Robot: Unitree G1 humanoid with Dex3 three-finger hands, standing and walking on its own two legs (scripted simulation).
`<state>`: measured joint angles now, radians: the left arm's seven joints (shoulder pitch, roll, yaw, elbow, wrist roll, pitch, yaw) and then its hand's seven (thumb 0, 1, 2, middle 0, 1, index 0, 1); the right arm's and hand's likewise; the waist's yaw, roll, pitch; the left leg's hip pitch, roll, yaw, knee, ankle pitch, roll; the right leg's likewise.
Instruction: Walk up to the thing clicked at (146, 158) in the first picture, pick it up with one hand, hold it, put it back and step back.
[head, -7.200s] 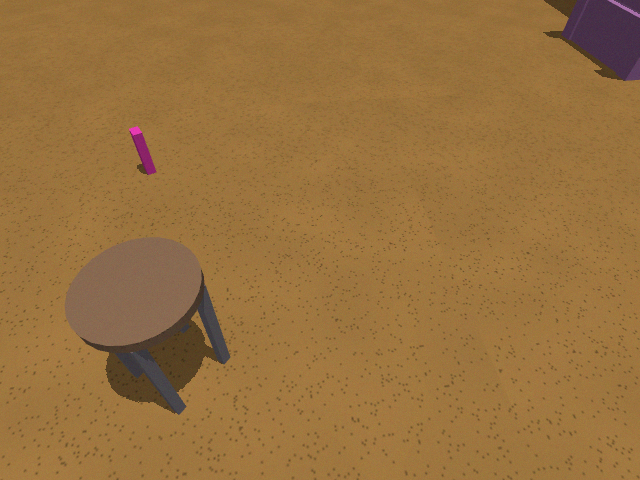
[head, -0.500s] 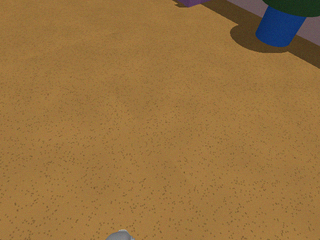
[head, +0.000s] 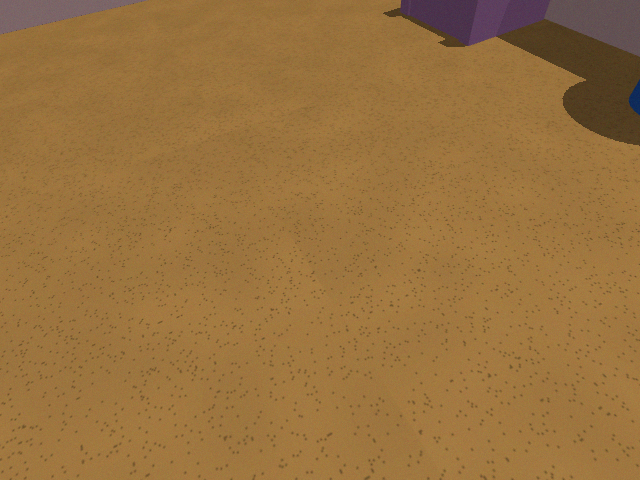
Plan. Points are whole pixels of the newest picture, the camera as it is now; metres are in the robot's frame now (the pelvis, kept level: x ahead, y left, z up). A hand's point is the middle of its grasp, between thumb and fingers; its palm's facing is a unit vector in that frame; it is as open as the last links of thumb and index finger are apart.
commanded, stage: walk up
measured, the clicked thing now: out of the picture +0.84 +1.45 -0.65
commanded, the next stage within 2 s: stand in 1.50 s
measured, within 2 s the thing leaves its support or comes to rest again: neither
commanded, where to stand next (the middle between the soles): +0.10 +0.02 m, yaw +5 degrees
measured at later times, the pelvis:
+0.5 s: pelvis +0.03 +0.02 -0.01, yaw +5 degrees
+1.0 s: pelvis +0.03 +0.03 +0.01, yaw +5 degrees
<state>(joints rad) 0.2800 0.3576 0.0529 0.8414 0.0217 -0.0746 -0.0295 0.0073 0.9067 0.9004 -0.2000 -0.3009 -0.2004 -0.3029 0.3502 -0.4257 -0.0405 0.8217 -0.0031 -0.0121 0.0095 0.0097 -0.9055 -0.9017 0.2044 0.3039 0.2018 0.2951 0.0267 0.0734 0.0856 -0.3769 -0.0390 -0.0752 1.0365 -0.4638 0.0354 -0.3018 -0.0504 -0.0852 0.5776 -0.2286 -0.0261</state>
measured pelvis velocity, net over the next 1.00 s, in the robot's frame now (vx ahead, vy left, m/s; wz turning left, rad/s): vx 0.03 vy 0.03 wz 0.09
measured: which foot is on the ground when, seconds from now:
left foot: up 0.00-0.28, down 0.30-1.00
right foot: down 0.00-0.34, up 0.36-0.56, down 0.58-1.00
